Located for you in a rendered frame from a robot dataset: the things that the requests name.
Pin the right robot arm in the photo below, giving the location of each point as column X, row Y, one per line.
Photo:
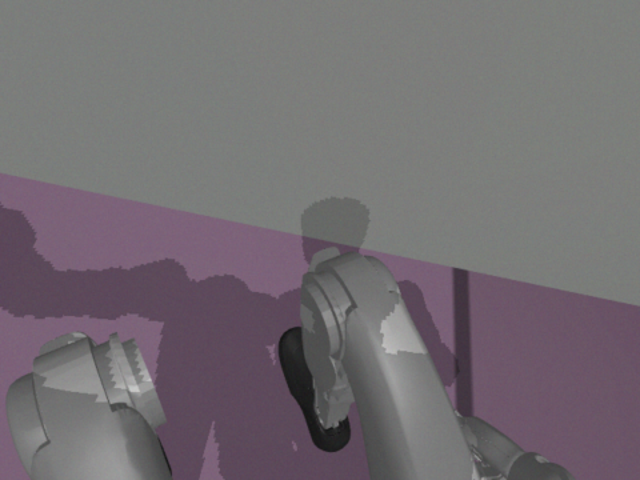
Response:
column 533, row 466

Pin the right robot hand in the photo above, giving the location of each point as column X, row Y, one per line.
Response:
column 487, row 444

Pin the right robot foot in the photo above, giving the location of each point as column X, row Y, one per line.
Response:
column 300, row 383

